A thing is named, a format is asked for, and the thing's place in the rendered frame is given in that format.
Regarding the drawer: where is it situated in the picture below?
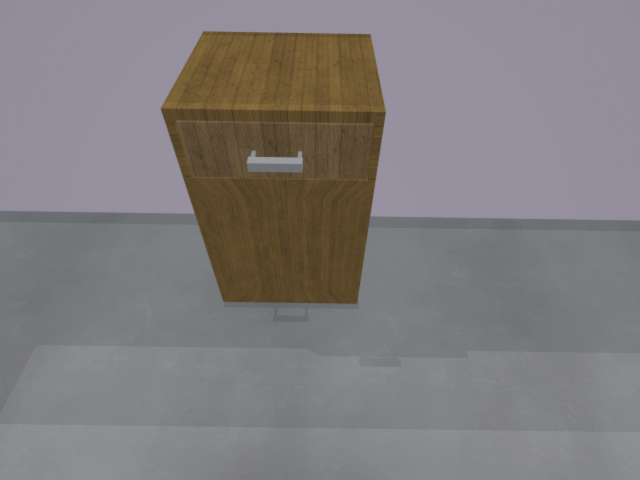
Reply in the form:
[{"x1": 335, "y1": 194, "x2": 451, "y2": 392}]
[{"x1": 176, "y1": 120, "x2": 373, "y2": 179}]

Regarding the handle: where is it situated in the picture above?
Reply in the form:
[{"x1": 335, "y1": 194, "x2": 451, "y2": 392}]
[{"x1": 247, "y1": 150, "x2": 303, "y2": 173}]

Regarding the cabinet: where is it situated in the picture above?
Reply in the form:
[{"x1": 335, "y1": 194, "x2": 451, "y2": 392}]
[{"x1": 161, "y1": 31, "x2": 386, "y2": 304}]

